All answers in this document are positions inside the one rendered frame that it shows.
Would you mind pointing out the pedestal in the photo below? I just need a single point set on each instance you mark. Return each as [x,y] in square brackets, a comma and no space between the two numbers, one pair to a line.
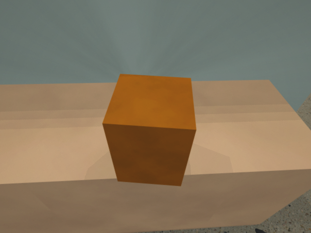
[250,157]

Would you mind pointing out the carton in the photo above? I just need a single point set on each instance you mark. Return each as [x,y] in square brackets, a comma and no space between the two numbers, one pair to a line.
[150,127]

